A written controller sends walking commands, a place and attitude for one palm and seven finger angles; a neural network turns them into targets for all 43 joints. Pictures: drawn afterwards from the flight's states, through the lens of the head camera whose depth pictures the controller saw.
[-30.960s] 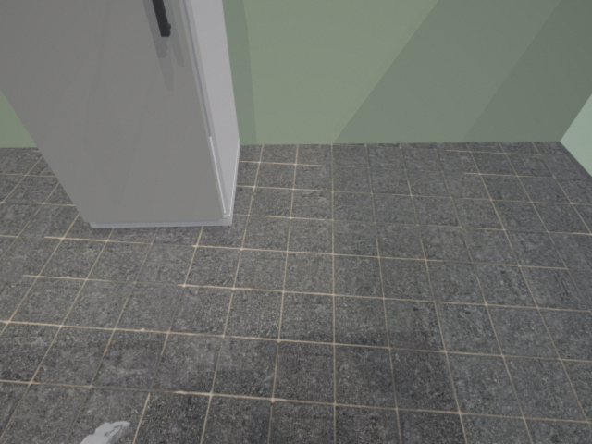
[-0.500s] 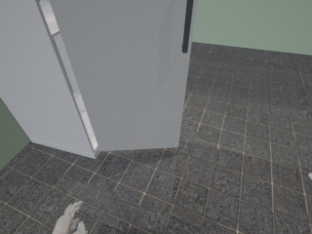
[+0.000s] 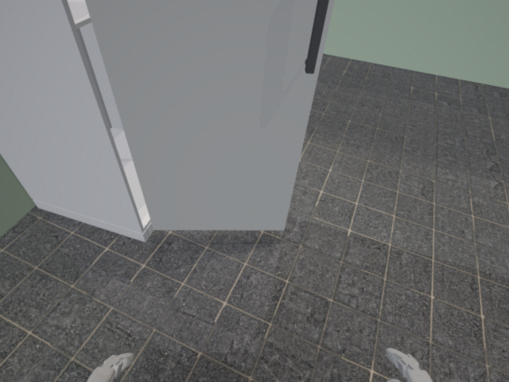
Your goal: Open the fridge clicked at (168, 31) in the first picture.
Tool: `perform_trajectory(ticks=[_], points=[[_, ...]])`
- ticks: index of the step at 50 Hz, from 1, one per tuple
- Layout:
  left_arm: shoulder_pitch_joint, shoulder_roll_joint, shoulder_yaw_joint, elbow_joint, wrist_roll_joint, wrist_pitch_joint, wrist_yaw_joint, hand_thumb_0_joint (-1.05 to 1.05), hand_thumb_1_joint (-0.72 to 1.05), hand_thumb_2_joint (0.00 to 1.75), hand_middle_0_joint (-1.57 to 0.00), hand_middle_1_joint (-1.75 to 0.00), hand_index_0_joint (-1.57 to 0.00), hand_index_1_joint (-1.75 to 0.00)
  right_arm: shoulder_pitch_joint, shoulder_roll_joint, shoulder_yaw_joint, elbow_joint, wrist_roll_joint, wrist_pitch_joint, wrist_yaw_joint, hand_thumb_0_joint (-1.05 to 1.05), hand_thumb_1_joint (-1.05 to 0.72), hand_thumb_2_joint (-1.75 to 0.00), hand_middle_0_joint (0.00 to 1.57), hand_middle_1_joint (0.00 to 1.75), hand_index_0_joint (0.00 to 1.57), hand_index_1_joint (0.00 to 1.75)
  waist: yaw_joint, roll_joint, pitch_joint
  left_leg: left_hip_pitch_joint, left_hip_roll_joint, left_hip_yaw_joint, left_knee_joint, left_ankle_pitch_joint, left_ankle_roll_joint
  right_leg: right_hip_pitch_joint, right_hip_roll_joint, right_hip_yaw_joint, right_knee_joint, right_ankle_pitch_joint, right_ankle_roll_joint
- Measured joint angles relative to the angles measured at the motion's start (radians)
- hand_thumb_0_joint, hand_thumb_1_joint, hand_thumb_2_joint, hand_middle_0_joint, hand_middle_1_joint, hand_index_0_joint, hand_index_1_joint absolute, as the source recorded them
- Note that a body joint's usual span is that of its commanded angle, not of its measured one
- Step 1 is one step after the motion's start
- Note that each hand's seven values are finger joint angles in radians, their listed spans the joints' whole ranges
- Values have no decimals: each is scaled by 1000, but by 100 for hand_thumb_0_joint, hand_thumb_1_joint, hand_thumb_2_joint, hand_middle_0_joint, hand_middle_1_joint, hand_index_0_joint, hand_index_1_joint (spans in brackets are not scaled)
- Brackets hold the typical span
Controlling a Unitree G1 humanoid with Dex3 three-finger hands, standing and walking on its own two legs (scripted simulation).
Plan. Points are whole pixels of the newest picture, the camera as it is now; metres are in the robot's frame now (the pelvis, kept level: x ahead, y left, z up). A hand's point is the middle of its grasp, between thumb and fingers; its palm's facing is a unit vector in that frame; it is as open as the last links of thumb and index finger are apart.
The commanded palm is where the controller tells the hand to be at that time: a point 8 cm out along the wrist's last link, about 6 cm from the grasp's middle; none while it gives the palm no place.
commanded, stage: let the arm hang, fingers relaxed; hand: right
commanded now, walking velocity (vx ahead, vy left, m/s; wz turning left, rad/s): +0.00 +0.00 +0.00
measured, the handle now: (320, 2) +0.86 -0.06 +0.27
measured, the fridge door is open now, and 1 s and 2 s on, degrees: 70 70 70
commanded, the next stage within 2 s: look to check the result in 0.88 s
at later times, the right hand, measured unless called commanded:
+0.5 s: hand out of the picture +0.04 -0.21 -0.15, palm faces -0.07 +0.96 -0.27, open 7.4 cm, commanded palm none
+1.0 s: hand out of the picture +0.06 -0.19 -0.15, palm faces -0.09 +0.98 -0.20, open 7.4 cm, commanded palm none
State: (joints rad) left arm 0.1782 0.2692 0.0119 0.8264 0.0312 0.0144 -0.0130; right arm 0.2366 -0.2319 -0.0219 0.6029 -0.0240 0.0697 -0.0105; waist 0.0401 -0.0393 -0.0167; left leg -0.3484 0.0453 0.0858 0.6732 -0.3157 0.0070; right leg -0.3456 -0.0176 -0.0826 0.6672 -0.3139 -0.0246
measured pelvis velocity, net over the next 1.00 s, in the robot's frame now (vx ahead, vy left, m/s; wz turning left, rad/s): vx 0.03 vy -0.02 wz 0.06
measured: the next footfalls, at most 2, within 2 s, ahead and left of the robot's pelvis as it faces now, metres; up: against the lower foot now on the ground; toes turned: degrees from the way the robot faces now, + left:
none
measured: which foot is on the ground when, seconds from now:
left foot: down 0.00-1.00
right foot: down 0.00-1.00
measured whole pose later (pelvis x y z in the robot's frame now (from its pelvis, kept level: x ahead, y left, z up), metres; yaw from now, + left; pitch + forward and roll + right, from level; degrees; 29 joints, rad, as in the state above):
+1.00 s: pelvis +0.03 -0.02 +0.02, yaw +3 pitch -1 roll +0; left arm 0.24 0.15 0.01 1.14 0.02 0.01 0.02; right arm 0.21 -0.17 0.01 1.14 -0.02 0.00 -0.03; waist 0.02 0.00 0.05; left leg -0.17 0.03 0.03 0.39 -0.20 -0.02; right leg -0.15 -0.01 -0.14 0.39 -0.23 -0.04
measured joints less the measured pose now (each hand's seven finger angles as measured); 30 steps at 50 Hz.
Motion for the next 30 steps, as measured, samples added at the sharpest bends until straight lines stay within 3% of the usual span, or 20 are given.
perform_trajectory(ticks=[3, 4, 7, 18, 30], points=[[19, -25, -13, 34, 7, 13, 4, 1, 90, 90, -20, -30, -20, -30, 13, 62, 55, 166, 2, 5, 9, 2, -91, -90, 20, 30, 19, 30, 2, 58, 42, 25, -9, -4, -51, 28, 5, 30, -4, -5, -55, 28, 5], [30, -34, -14, 48, 7, 15, 6, 1, 90, 90, -20, -30, -20, -30, 13, 74, 32, 191, 20, -11, -6, 0, -94, -90, 20, 30, 20, 30, -2, 72, 54, 34, -13, 2, -74, 41, 7, 34, -8, 0, -72, 39, 7], [56, -52, -18, 102, 6, 23, 13, 1, 90, 90, -20, -30, -20, -30, -6, 44, 20, 252, 16, -42, -13, -4, -100, -90, 21, 30, 21, 30, -24, 92, 80, 60, -26, 15, -144, 78, 14, 47, -16, 12, -120, 70, 13], [79, -75, 0, 206, -3, 27, 24, 1, 90, 90, -20, -30, -20, -30, 13, 5, 30, 458, 6, -47, -9, 0, -93, -90, 20, 30, 20, 30, -20, 15, 78, 125, -35, -11, -260, 132, 4, 112, -16, -16, -213, 99, 5], [71, -107, -7, 281, -8, 8, 28, 1, 91, 90, -20, -30, -20, -30, -24, 45, 39, 509, 8, -68, -18, 1, -91, -90, 20, 30, 20, 30, -22, 12, 62, 152, -22, -39, -272, 124, -12, 164, 0, -44, -258, 98, -6]])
